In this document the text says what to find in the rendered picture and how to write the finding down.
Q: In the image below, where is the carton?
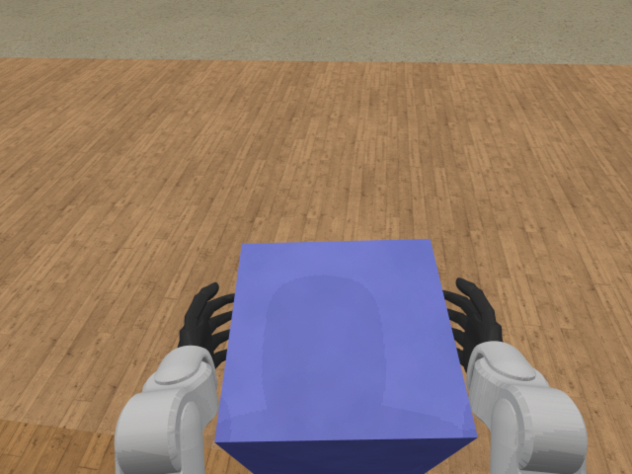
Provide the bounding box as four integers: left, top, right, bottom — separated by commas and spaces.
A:
214, 239, 478, 474

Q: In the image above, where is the robot right forearm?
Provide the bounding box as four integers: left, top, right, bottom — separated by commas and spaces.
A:
466, 341, 588, 474

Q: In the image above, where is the left robot hand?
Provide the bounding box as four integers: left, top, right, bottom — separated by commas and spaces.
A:
178, 282, 235, 368

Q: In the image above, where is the robot left forearm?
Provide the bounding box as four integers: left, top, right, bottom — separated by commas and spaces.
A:
115, 346, 219, 474

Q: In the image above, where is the right robot hand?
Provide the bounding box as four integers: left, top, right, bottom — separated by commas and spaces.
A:
443, 277, 503, 373

